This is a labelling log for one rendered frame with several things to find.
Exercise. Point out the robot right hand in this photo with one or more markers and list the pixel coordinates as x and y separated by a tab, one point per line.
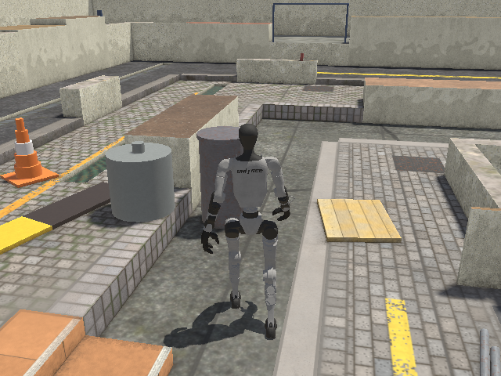
285	216

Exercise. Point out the left robot forearm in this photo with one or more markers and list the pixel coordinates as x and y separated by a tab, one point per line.
211	215

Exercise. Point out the robot right upper arm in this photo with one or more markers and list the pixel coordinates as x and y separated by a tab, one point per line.
277	176

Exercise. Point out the robot left hand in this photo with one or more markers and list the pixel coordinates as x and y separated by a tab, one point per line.
204	240

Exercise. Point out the left robot foot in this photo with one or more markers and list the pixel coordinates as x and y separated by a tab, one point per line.
235	301

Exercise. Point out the robot left upper arm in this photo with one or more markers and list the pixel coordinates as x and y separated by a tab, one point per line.
221	178

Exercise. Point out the right robot forearm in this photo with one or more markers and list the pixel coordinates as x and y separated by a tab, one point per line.
284	201

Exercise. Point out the robot left thigh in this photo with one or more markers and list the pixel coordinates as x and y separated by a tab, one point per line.
232	234

